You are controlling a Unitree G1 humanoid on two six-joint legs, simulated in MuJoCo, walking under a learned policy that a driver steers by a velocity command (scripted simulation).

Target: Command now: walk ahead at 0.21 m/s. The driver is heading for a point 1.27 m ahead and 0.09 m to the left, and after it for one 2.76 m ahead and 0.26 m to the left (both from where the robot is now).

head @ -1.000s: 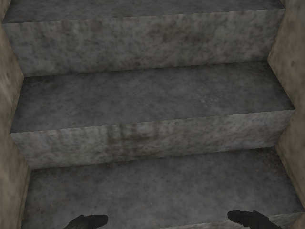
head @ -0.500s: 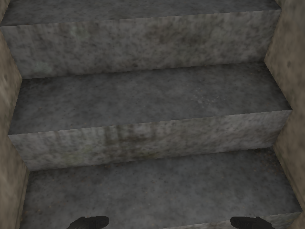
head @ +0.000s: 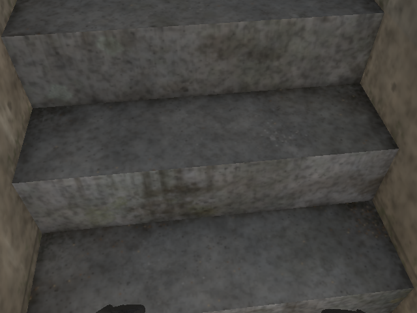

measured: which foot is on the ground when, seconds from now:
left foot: down 0.00-1.00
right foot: down 0.00-1.00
